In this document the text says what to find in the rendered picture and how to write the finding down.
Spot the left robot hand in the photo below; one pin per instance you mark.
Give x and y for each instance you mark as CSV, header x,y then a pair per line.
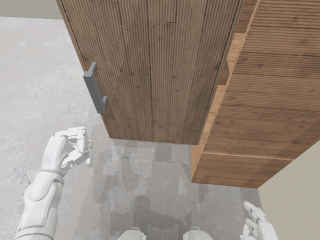
x,y
60,156

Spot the left robot thigh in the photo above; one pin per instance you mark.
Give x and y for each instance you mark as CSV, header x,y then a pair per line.
x,y
133,235

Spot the handle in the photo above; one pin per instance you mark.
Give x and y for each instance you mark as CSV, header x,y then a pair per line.
x,y
94,90

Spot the robot right shin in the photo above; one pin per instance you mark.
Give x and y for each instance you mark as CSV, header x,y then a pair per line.
x,y
194,228

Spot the cupboard door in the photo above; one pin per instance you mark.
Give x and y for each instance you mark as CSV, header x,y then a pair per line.
x,y
159,62

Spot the right robot hand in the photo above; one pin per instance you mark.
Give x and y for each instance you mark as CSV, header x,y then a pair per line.
x,y
261,229

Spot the robot left forearm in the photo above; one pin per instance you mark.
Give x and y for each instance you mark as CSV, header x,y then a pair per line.
x,y
41,199

